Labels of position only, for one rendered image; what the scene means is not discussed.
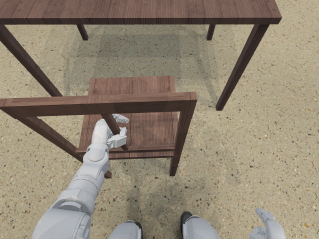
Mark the robot left hand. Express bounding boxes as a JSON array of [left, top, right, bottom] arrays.
[[91, 114, 129, 150]]

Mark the left robot thigh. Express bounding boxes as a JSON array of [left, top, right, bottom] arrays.
[[108, 222, 142, 239]]

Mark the table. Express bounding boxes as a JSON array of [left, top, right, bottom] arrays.
[[0, 0, 282, 111]]

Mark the robot left upper arm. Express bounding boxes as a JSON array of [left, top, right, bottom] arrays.
[[34, 208, 91, 239]]

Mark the chair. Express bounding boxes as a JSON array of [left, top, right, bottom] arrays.
[[0, 75, 198, 179]]

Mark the right robot shin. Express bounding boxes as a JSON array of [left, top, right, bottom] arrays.
[[186, 215, 200, 222]]

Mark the robot left forearm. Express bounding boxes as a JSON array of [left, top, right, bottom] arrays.
[[31, 143, 109, 239]]

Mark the robot right hand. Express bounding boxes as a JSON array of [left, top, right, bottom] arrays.
[[249, 207, 287, 239]]

